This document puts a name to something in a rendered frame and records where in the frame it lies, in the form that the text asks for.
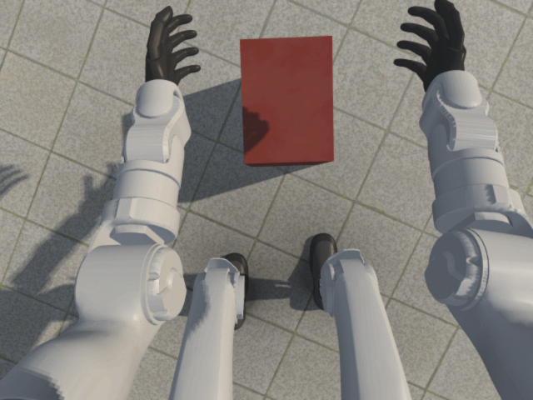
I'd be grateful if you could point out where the robot right shin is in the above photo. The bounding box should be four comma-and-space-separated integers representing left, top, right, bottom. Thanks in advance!
319, 249, 378, 294

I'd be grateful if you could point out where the right robot forearm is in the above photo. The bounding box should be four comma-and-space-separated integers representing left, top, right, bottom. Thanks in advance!
419, 70, 533, 238

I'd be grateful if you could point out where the robot right hand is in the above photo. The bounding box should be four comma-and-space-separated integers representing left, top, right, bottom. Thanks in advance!
394, 0, 466, 92

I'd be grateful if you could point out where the left robot upper arm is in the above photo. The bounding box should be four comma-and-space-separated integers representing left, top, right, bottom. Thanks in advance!
0, 243, 187, 400

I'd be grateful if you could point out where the right robot upper arm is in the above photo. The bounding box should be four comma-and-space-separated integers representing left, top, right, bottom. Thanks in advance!
425, 227, 533, 400

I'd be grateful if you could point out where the right robot foot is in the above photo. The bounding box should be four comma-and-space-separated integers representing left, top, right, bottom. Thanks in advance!
310, 233, 337, 311

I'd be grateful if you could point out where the robot left hand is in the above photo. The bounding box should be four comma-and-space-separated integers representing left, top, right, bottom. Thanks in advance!
145, 6, 201, 86

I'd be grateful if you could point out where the left robot forearm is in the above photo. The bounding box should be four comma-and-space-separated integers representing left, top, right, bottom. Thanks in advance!
74, 79, 191, 308

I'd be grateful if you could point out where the carton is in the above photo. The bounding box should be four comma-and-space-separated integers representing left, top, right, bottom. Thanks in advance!
240, 36, 334, 167

